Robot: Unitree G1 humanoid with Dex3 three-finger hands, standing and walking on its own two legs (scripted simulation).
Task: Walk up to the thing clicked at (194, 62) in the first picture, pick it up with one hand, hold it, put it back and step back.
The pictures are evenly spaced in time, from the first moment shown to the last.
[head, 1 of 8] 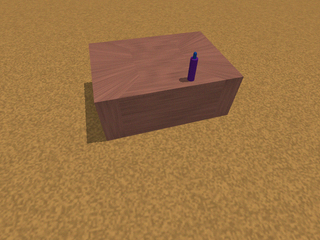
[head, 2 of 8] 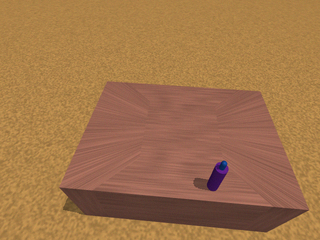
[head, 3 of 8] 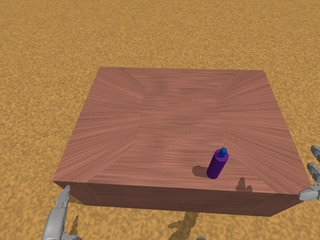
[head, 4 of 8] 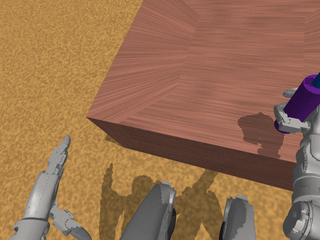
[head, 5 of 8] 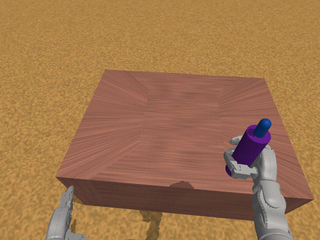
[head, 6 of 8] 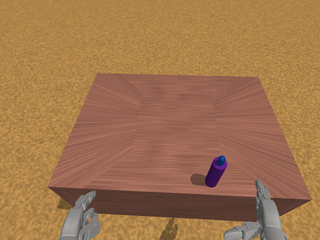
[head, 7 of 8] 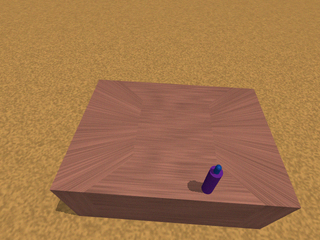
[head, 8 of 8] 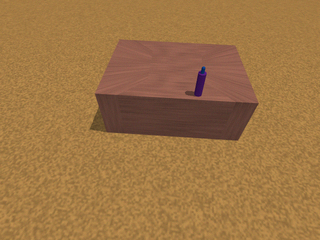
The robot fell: no
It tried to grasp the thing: yes
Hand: right
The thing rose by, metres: 0.29
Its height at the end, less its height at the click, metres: +0.00
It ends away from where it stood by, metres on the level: 0.02
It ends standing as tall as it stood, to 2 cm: yes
